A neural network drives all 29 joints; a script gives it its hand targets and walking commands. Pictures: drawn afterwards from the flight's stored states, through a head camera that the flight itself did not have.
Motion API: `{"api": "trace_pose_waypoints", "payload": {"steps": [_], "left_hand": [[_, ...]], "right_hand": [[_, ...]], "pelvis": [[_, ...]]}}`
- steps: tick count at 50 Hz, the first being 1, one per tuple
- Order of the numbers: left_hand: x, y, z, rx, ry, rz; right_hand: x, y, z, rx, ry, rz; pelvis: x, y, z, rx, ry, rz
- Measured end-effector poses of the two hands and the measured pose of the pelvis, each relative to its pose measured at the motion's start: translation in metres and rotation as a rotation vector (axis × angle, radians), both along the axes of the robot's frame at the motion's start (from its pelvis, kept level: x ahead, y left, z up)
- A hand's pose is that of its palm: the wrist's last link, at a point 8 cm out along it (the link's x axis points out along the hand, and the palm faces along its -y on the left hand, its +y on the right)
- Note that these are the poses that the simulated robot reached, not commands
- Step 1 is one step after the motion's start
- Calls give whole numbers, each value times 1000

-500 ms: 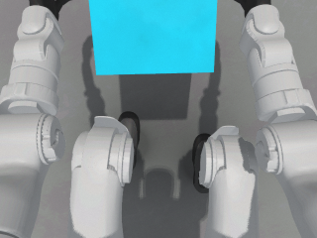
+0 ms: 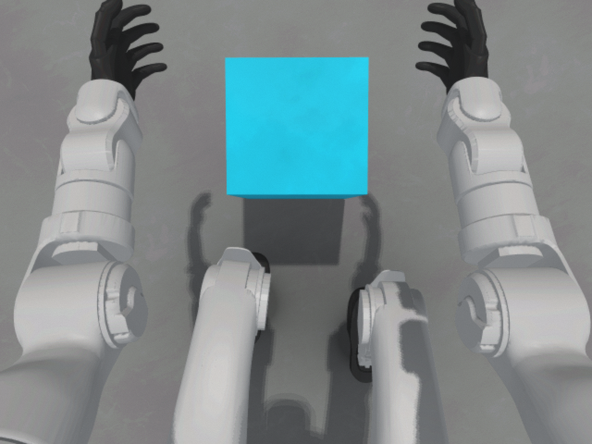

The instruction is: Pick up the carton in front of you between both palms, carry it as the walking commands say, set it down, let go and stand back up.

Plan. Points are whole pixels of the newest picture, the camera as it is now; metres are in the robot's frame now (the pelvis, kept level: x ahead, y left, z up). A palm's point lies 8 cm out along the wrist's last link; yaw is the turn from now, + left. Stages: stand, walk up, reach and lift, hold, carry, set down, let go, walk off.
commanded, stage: set down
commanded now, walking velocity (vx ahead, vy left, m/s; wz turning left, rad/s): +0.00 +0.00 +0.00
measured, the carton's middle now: (297, 142) +0.49 +0.07 -0.37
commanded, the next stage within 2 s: let go in 0.42 s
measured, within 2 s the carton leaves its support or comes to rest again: neither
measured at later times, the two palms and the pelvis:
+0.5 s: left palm out of the picture +0.48 +0.28 +0.04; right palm (568, 6) +0.54 -0.11 +0.04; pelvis +0.03 +0.01 +0.14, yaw +1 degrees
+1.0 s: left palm out of the picture +0.34 +0.27 +0.16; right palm out of the picture +0.39 -0.17 +0.15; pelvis +0.09 +0.02 +0.25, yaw +3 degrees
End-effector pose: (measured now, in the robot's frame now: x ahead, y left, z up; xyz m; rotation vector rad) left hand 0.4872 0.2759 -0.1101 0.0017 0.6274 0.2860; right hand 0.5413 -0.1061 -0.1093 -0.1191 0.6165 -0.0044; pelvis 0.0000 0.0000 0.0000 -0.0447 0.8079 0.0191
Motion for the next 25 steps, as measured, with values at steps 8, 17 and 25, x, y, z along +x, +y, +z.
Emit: {"api": "trace_pose_waypoints", "payload": {"steps": [8, 17, 25], "left_hand": [[-3, 7, 51, -5, -1, -3], [-5, 9, 109, -10, -6, -11], [-9, 9, 148, 3, 10, -30]], "right_hand": [[0, 1, 50, -1, 0, 7], [0, -1, 109, 3, 1, 10], [-6, -4, 148, -11, 13, 16]], "pelvis": [[10, 2, 44, 2, 8, 7], [20, 5, 95, 1, -1, 14], [27, 8, 135, 5, -21, 15]]}}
